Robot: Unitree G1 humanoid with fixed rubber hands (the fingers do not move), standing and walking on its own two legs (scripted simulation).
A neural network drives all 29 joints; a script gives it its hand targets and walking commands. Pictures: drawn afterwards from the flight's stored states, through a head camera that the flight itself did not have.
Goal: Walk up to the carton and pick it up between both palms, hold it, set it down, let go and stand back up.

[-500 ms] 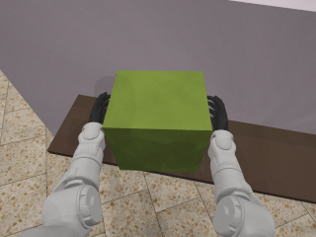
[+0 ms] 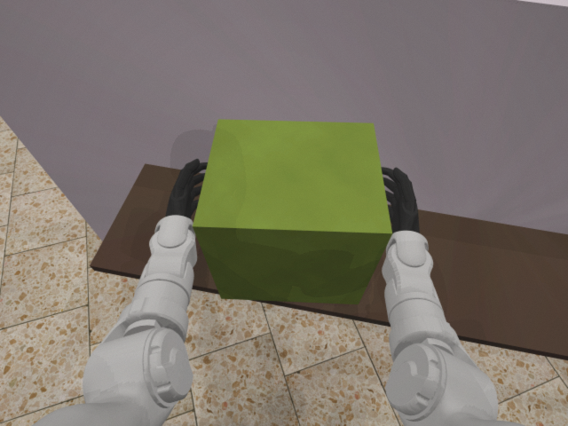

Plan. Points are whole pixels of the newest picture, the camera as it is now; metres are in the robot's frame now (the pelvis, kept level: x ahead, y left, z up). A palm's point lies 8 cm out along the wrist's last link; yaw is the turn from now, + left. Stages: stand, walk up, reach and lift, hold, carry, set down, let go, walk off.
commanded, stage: set down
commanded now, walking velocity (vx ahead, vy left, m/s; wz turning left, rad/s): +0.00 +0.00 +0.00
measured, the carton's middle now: (292, 217) +0.43 +0.01 -0.01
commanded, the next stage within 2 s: none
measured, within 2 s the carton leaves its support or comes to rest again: neither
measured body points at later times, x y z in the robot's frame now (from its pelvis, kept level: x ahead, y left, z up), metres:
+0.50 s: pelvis +0.00 +0.00 +0.00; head +0.08 +0.01 +0.44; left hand +0.41 +0.18 +0.03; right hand +0.41 -0.16 +0.03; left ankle +0.01 +0.10 -0.74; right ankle -0.02 -0.08 -0.74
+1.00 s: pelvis -0.01 +0.00 +0.00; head +0.08 +0.01 +0.44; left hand +0.42 +0.17 +0.02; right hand +0.41 -0.16 +0.02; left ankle +0.01 +0.10 -0.74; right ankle -0.02 -0.08 -0.74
